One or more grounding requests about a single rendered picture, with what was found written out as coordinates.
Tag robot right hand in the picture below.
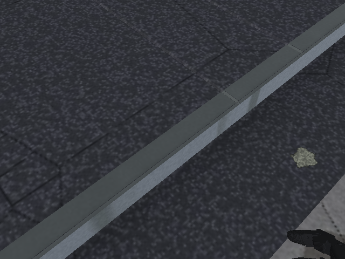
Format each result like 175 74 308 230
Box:
287 229 345 259

